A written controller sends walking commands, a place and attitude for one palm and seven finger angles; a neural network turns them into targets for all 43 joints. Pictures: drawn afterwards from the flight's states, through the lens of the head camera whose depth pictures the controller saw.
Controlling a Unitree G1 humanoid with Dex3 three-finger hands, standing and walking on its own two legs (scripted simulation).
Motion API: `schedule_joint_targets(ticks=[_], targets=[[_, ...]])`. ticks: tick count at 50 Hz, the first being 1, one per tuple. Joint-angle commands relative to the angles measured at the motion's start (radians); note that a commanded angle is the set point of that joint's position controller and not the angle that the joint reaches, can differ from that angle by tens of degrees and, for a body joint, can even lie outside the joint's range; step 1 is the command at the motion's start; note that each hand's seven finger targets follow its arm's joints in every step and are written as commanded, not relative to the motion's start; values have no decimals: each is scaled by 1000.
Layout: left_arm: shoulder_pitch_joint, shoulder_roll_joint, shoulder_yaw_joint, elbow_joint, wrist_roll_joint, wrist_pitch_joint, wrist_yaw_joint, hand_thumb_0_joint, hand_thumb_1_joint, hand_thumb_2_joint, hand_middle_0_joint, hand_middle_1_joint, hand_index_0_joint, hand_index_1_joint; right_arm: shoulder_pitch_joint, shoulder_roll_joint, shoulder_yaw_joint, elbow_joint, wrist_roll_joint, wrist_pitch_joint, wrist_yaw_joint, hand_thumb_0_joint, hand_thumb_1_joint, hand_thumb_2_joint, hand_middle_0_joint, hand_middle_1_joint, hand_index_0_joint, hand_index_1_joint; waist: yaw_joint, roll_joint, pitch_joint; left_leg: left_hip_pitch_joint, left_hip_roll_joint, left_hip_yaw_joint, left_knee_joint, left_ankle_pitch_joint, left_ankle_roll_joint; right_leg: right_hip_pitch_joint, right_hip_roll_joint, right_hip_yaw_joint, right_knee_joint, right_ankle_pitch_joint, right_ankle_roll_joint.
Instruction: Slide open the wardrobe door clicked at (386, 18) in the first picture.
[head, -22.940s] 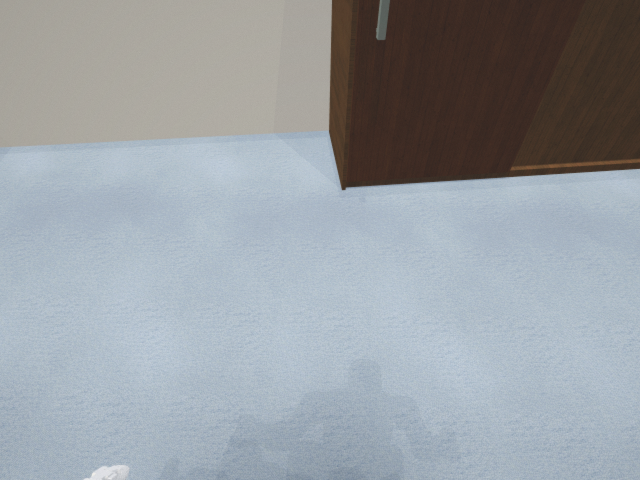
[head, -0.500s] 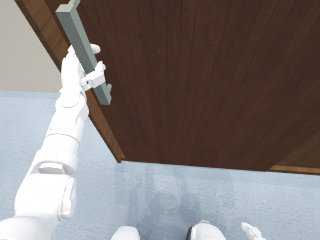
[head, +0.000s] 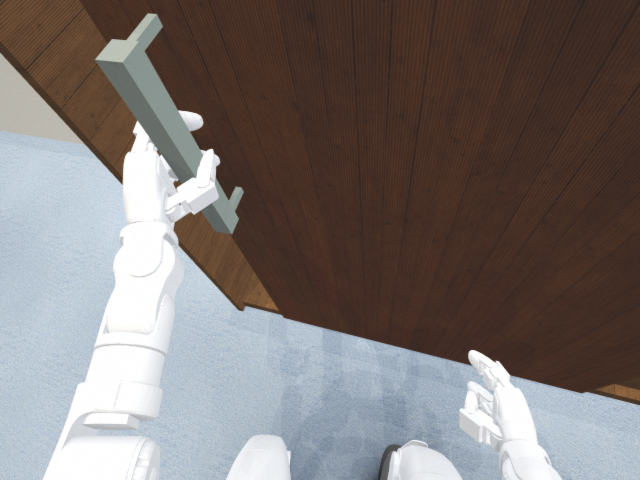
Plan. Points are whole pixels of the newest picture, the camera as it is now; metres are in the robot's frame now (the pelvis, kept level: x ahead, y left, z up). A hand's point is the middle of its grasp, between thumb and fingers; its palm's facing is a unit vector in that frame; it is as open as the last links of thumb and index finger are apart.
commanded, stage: step sideways, sliding the door along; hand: left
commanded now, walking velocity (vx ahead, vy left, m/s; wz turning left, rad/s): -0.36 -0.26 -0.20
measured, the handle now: (196, 146) +0.44 +0.22 +0.12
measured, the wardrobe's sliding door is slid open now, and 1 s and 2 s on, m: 0.15 0.53 0.64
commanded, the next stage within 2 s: stop walking and hold the door there in 1.82 s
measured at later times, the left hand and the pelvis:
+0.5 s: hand (369, 212) +0.37 +0.01 +0.12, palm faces +0.14 -0.98 -0.13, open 6.6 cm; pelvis +0.03 -0.12 -0.01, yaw -2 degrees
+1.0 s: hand (563, 255) +0.33 -0.17 +0.12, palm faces -0.09 -0.99 -0.12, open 6.7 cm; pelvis -0.05 -0.23 +0.02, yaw -12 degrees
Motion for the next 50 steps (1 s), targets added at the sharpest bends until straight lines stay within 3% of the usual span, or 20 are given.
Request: schedule_joint_targets(ticks=[1, 7, 9, 10, 11, 15, 23, 25, 26, 27, 29, 32, 37, 38, 39, 40, 41, 44, 47, 50], targets=[[-256, -31, -228, -504, 86, -160, -55, 0, 900, 900, -450, -1400, -450, -1400, -17, -33, 7, -112, -9, -67, -35, 0, -900, -900, 200, 300, 200, 300, -91, -262, -611, -231, -157, -38, 120, -228, 25, 583, -313, 366, -93, 1390, -93], [-272, -89, -325, -638, 104, -226, -39, 0, 900, 900, -450, -1400, -450, -1400, -22, -62, -30, -148, -17, -3, -26, 0, -900, -900, 200, 300, 200, 300, -110, -299, -710, 74, -115, 56, -272, 163, 32, 486, -235, 297, -59, 1277, -38], [-267, -140, -407, -633, 94, -233, -62, 0, 900, 900, -450, -1400, -450, -1400, -20, -88, -44, -156, -23, 4, -20, 0, -900, -900, 200, 300, 200, 300, -140, -158, -683, 438, 82, -46, -449, 707, 108, 121, -139, 226, 26, 726, 23], [-264, -167, -423, -657, 86, -235, -75, 0, 900, 900, -450, -1400, -450, -1400, -25, -131, -67, -173, -23, -4, -7, 0, -900, -900, 200, 300, 200, 300, -128, 81, -708, 651, 324, -207, -417, 1349, 233, -146, -49, 161, 189, 73, 103], [-261, -190, -416, -620, 101, -229, -70, 0, 900, 900, -450, -1400, -450, -1400, -20, -131, -66, -183, -30, -13, 20, 0, -900, -900, 200, 300, 200, 300, -106, 130, -662, 709, 368, -138, -405, 1561, 284, -255, 0, 201, 322, -284, 103], [-273, -229, -447, -619, 140, -198, -64, 0, 900, 900, -450, -1400, -450, -1400, 5, -114, -41, -185, -38, -54, 31, 0, -900, -900, 200, 300, 200, 300, -127, 153, -537, 647, 267, 29, -366, 1360, 206, -303, -32, 134, 312, -168, 97], [-132, -130, -372, -664, 126, -177, -72, 0, 900, 900, -450, -1400, -450, -1400, -34, -88, -14, -191, -18, -60, 14, 0, -900, -900, 200, 300, 200, 300, -125, 117, -482, 370, 135, 195, -207, 986, 136, 103, 9, -17, -128, 279, 121], [-110, -93, -373, -732, 122, -188, -70, 0, 900, 900, -450, -1400, -450, -1400, -60, -41, 11, -194, -13, -61, 6, 0, -900, -900, 200, 300, 200, 300, -116, -118, -468, 134, 10, 203, -38, 407, 101, 233, -123, 83, -171, 841, 97], [9, -77, -347, -675, 121, -173, -69, 0, 900, 900, -450, -1400, -450, -1400, -28, -37, -14, -198, -17, -51, -2, 0, -900, -900, 200, 300, 200, 300, -82, -423, -576, -21, -155, 147, 157, -126, 19, 324, -254, 341, -189, 1187, 3], [77, -40, -312, -673, 120, -163, -68, 0, 900, 900, -450, -1400, -450, -1400, -43, -46, -26, -189, -33, -54, -9, 0, -900, -900, 200, 300, 200, 300, -40, -515, -636, -32, -197, 26, 294, -274, 36, 310, -298, 408, -198, 1189, 8], [23, -106, -355, -794, 117, -197, -56, 0, 900, 900, -450, -1400, -450, -1400, -52, 9, 28, -149, -38, -67, -7, 0, -900, -900, 200, 300, 200, 300, -89, -309, -638, -190, -164, -61, 204, -235, 35, 495, -325, 384, -148, 1161, -84], [15, -27, -245, -726, 123, -211, -37, 0, 900, 900, -450, -1400, -450, -1400, -47, -20, 6, -125, -38, -23, -11, 0, -900, -900, 200, 300, 200, 300, -87, -354, -667, -123, -194, 3, 53, -172, 12, 513, -264, 338, -167, 1135, -85], [-79, 36, -188, -638, 129, -225, -49, 0, 900, 900, -450, -1400, -450, -1400, -1, -40, -8, -138, -41, 47, -21, 0, -900, -900, 200, 300, 200, 300, -122, -242, -708, 141, -160, 87, -344, 77, 40, 345, -212, 292, -206, 838, -32], [-96, 70, -174, -631, 116, -225, -50, 0, 900, 900, -450, -1400, -450, -1400, 1, -56, -15, -138, -37, 57, -26, 0, -900, -900, 200, 300, 200, 300, -134, -157, -691, 275, -104, 69, -442, 208, 57, 215, -176, 270, -180, 655, 1], [-118, 59, -180, -595, 110, -229, -61, 0, 900, 900, -450, -1400, -450, -1400, 8, -76, -30, -144, -48, 56, -29, 0, -900, -900, 200, 300, 200, 300, -145, -51, -639, 404, 67, -75, -558, 404, 137, 11, -108, 223, -80, 402, 56], [-152, 32, -193, -598, 100, -231, -71, 0, 900, 900, -450, -1400, -450, -1400, -31, -116, -47, -171, -55, 37, -27, 0, -900, -900, 200, 300, 200, 300, -121, 239, -574, 409, 376, -347, -598, 810, 290, -182, 2, 135, 170, -96, 137], [-168, 63, -136, -554, 112, -216, -63, 0, 900, 900, -450, -1400, -450, -1400, -58, -74, -27, -150, -67, 13, -19, 0, -900, -900, 200, 300, 200, 300, -97, 142, -577, 278, 418, -306, -584, 828, 325, -120, 9, 261, 455, -154, 100], [-233, 32, -131, -485, 100, -162, -67, 0, 900, 900, -450, -1400, -450, -1400, -52, -121, -44, -120, -55, 4, -23, 0, -900, -900, 200, 300, 200, 300, -85, 123, -433, 289, 354, -117, -494, 845, 274, -274, -45, 241, 504, -138, 109], [-260, -30, -190, -399, 88, -111, -79, 0, 900, 900, -450, -1400, -450, -1400, 33, -150, -61, -112, -40, 9, -24, 0, -900, -900, 200, 300, 200, 300, -100, 119, -458, 307, 251, 56, -477, 863, 176, -132, -26, 100, 263, -105, 122], [-281, 28, -150, -346, 89, -108, -70, 0, 900, 900, -450, -1400, -450, -1400, 73, -157, -63, -99, -29, 9, -22, 0, -900, -900, 200, 300, 200, 300, -133, 213, -463, 342, 206, 84, -438, 980, 144, -37, 24, 28, 68, -135, 127]])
